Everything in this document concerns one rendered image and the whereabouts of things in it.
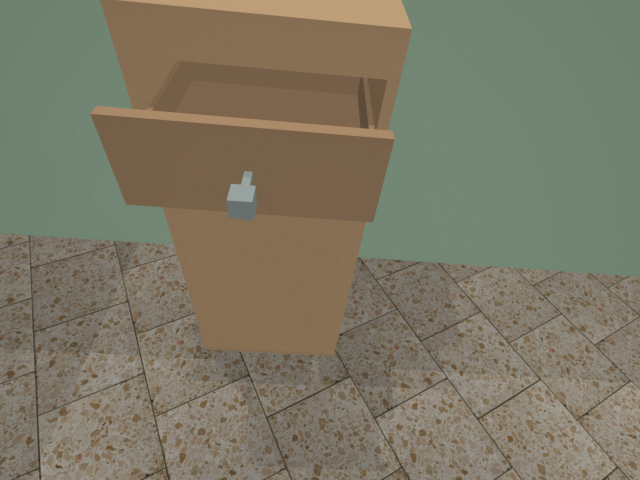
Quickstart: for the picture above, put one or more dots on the cabinet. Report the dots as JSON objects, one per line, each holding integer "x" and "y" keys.
{"x": 275, "y": 284}

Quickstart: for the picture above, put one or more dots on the drawer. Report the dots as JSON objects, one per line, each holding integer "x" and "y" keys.
{"x": 308, "y": 138}

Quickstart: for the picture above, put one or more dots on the handle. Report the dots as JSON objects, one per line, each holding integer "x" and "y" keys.
{"x": 241, "y": 200}

